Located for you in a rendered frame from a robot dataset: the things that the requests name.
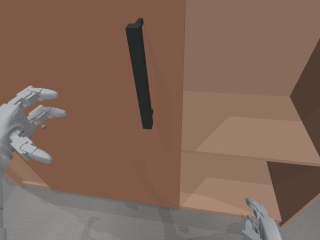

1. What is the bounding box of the wardrobe door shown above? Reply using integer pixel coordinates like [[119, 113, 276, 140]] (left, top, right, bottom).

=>
[[7, 151, 45, 183], [0, 0, 186, 209]]

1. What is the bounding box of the robot left hand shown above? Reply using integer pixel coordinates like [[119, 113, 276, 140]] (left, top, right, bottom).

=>
[[0, 86, 67, 164]]

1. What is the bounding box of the robot right hand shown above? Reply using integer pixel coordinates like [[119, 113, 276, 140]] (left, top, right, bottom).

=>
[[242, 197, 282, 240]]

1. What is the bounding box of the left robot forearm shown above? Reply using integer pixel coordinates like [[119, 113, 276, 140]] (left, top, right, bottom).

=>
[[0, 142, 13, 240]]

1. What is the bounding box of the handle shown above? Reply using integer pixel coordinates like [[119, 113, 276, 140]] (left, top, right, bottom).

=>
[[125, 18, 154, 130]]

